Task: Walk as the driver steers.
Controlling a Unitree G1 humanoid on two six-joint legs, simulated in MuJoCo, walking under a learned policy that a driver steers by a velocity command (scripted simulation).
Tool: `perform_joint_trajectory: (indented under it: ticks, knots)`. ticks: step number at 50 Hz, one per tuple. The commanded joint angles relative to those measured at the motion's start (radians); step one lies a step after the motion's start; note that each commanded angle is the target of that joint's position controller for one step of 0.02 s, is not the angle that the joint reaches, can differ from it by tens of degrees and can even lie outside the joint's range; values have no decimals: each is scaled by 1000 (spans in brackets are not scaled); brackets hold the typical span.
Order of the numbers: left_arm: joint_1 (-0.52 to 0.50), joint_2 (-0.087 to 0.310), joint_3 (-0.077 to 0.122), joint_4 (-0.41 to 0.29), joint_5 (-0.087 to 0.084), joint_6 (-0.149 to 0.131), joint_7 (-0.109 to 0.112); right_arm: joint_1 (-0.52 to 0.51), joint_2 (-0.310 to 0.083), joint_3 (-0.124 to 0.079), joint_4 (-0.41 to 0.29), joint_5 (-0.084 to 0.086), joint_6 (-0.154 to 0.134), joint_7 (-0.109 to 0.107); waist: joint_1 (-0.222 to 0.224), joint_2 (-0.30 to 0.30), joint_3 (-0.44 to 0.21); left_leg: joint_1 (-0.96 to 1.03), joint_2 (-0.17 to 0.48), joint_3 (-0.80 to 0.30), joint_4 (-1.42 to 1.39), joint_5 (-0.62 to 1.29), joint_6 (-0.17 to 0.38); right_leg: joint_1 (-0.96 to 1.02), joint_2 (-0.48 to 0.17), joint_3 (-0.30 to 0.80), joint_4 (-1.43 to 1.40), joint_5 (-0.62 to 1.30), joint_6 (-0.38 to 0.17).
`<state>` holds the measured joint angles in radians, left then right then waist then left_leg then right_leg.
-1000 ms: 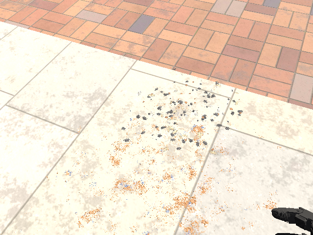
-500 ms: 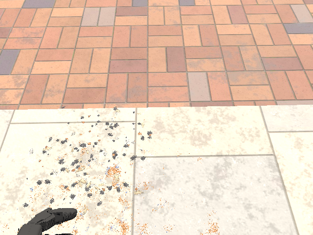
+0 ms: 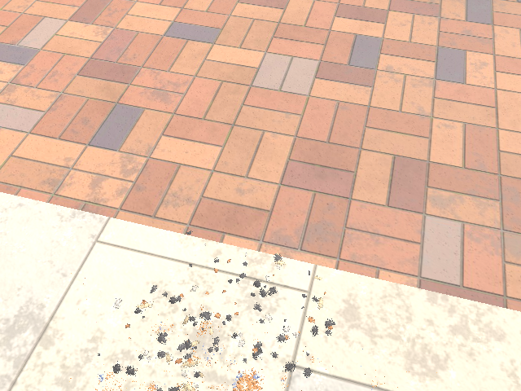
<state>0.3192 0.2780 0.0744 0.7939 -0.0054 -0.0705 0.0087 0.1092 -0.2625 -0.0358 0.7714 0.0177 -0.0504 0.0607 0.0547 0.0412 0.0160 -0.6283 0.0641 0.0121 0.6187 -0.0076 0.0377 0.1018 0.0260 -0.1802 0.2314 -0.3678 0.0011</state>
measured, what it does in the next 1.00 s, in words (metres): walks ahead, turning left: left foot, then right foot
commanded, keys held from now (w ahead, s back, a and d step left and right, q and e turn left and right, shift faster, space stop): w+q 0.54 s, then w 0.38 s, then no key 0.08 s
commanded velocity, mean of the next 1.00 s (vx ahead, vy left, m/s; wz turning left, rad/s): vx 0.49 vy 0.00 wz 0.41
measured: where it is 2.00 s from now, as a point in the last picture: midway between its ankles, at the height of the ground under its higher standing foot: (221, 310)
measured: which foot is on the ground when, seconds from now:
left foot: up 0.00-0.04, down 0.06-0.54, up 0.56-0.98, down 1.00-1.00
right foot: down 0.00-0.06, up 0.08-0.52, down 0.54-1.00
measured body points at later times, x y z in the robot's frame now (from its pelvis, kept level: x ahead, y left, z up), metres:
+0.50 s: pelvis +0.30 +0.03 +0.00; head +0.32 +0.05 +0.45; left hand +0.46 +0.32 -0.06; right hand +0.42 -0.24 -0.10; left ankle +0.17 +0.11 -0.73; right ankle +0.48 -0.06 -0.72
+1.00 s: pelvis +0.54 +0.13 +0.00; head +0.57 +0.15 +0.45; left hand +0.40 +0.38 -0.13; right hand +0.86 +0.04 -0.06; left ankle +0.61 +0.28 -0.73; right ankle +0.48 -0.06 -0.73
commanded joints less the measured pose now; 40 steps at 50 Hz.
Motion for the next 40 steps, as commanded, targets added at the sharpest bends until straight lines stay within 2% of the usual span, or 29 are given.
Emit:
perform_joint_trajectory:
  ticks: [1, 2, 3, 4, 5, 6, 7, 8, 9, 10, 11, 13, 16, 18, 20, 23, 24, 25, 26, 27, 28, 29, 30, 31, 32, 33, 35, 38, 40]
  knots:
    - [-25, 203, 54, -47, -7, 17, 21, -11, -125, -42, -96, 0, -11, 10, -58, -136, -19, 82, -71, 79, 0, -149, 60, 20, -297, 24, 181, 996, -113]
    - [-42, 202, 51, -51, -9, 28, 27, 127, -166, -67, -67, 2, -9, 5, -138, -122, -95, 272, -120, 100, -39, -128, 91, -30, -262, -8, 373, 1071, -83]
    - [-24, 179, 38, -64, 0, 25, 35, 289, -241, -101, -35, 5, -3, -11, -209, -54, -193, 569, -77, -24, -57, -84, 141, -227, -220, -15, 647, 877, -41]
    - [94, 33, -9, -112, 35, -1, 17, 315, -355, -124, -36, 13, -3, -23, -106, 227, -294, 943, 195, -572, -111, -187, 337, -688, -24, 36, 1035, -17, 37]
    - [19, 82, -12, -117, 4, -43, 0, 344, -293, -103, -62, 9, -12, -21, -167, 157, -442, 1066, 270, -889, -287, -329, 405, -843, 43, 268, 1189, -230, 31]
    - [-78, 140, 3, -142, -37, -67, -13, 316, -233, -89, -58, -1, -18, -24, -193, 96, -310, 999, 246, -743, -310, -311, 343, -936, -22, 303, 1190, -152, 4]
    - [-122, 133, -4, -156, -32, -80, -12, 261, -204, -81, -68, 3, -22, -28, -163, 14, -211, 858, 203, -620, -307, -249, 304, -926, -67, 291, 1109, -67, -13]
    - [-143, 134, -1, -155, -4, -82, -4, 190, -173, -71, -83, 2, -21, -30, -119, -38, -130, 696, 168, -523, -315, -135, 278, -871, -101, 280, 1009, -19, -12]
    - [-132, 146, 9, -154, 11, -73, -1, 147, -148, -61, -103, -10, -20, -35, -81, -24, -103, 584, 141, -459, -335, -29, 271, -789, -123, 284, 955, 10, -7]
    - [-116, 143, 12, -155, 15, -60, -2, 127, -145, -59, -116, -16, -18, -37, -58, -8, -88, 518, 124, -435, -356, 23, 274, -743, -126, 281, 920, 21, 3]
    - [-100, 130, 10, -154, 19, -49, -2, 121, -150, -61, -121, -13, -18, -41, -45, -5, -78, 476, 114, -404, -369, 70, 278, -726, -129, 271, 874, 24, 16]
    - [-118, 101, 1, -161, 23, -33, 1, 132, -175, -68, -118, -8, -20, -53, -41, -11, -52, 396, 90, -336, -385, 136, 273, -711, -120, 242, 768, 81, 46]
    - [-226, 65, -16, -184, 24, -31, -1, 160, -196, -76, -107, 3, -12, -68, -79, 14, -28, 339, 24, -259, -380, 79, 218, -663, -82, 226, 530, 311, 69]
    - [-297, 59, -20, -197, 14, -37, -9, 193, -196, -76, -99, 6, -4, -74, -113, 34, -28, 332, 7, -259, -363, 13, 190, -609, -44, 218, 398, 426, 74]
    - [-345, 73, -16, -210, 3, -44, -18, 231, -197, -77, -86, 10, 4, -76, -133, 44, -27, 367, 25, -307, -336, -40, 180, -587, -24, 230, 330, 445, 70]
    - [-346, 111, 1, -215, -3, -57, -28, 247, -188, -76, -82, 10, 13, -79, -119, 65, -30, 464, 60, -406, -252, -86, 160, -565, -17, 261, 258, 361, 40]
    - [-321, 122, 8, -210, -5, -62, -29, 238, -188, -78, -86, 8, 16, -80, -101, 82, -32, 479, 67, -432, -222, -76, 150, -532, -18, 260, 246, 320, 23]
    - [-258, 132, 17, -193, -4, -67, -27, 220, -175, -74, -93, 7, 18, -79, -62, 90, -49, 473, 51, -435, -174, -54, 133, -447, -17, 245, 208, 318, -1]
    - [-163, 161, 32, -176, 6, -73, -20, 211, -141, -62, -104, 2, 15, -76, -13, 78, -116, 435, 4, -400, -56, -19, 101, -281, -58, 265, 200, 316, -39]
    - [-13, 217, 47, -165, 22, -73, -11, 216, -82, -40, -126, -14, 10, -73, 46, -34, -253, 315, -61, -311, 219, -163, 62, -30, -232, 434, 214, 253, -104]
    - [67, 294, 66, -119, 31, -59, -18, 366, -30, -22, -152, 14, -1, -73, -24, -375, -349, -34, -185, -185, 530, -588, -2, 247, -442, 912, 124, 50, -281]
    - [57, 199, 49, -125, 3, -56, -24, 360, -134, -38, -117, 25, -3, -76, 5, -276, -281, -156, -103, -209, 654, -559, -16, 210, -443, 992, 73, -185, -275]
    - [23, 136, 31, -127, 2, -51, -21, 249, -180, -50, -124, 17, 0, -75, 35, -177, -155, -178, -73, -194, 680, -461, -21, 97, -387, 826, 62, -164, -229]
    - [-20, 120, 21, -129, 13, -44, -22, 184, -169, -49, -138, 3, 1, -76, 23, -111, -88, -151, -47, -163, 661, -397, -24, -17, -339, 701, 51, -36, -205]
    - [-47, 102, 13, -120, 16, -40, -23, 141, -155, -50, -154, -8, -3, -73, 8, -103, -34, -138, -26, -160, 610, -355, -25, -104, -303, 618, 33, 80, -205]
    - [-59, 88, 6, -114, 22, -41, -21, 138, -137, -49, -159, -4, -4, -66, -16, -123, -17, -92, -5, -155, 568, -331, -22, -164, -272, 549, 10, 158, -197]
    - [-57, 84, 5, -96, 12, -45, -23, 153, -98, -39, -157, 1, -2, -58, -38, -149, -21, -50, 6, -123, 482, -327, -26, -204, -250, 475, -22, 249, -209]
    - [-49, 137, 18, -69, -1, -45, -21, 85, -63, -20, -178, -12, -6, -51, -34, -126, -8, -46, 29, -80, 307, -246, -42, -227, -256, 397, -63, 358, -233]
    - [-41, 158, 22, -54, -6, -37, -19, 27, -49, -10, -185, -11, -14, -43, -15, -118, -4, -4, 27, -55, 173, -133, -43, -241, -237, 334, -74, 385, -219]
Velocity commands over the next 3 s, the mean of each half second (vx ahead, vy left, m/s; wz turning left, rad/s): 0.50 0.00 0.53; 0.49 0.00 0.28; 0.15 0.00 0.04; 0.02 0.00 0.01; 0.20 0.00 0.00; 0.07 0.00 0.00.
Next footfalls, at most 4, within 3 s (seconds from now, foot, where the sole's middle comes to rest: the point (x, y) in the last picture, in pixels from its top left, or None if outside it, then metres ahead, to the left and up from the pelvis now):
0.06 left None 0.21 0.11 -0.77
0.54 right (302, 375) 0.51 -0.04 -0.77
1.00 left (175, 317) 0.65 0.30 -0.77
1.38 right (253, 270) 0.80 0.10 -0.77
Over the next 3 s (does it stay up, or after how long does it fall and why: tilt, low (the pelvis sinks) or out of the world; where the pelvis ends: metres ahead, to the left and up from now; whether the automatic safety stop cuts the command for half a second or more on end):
stays up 0.84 0.24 0.00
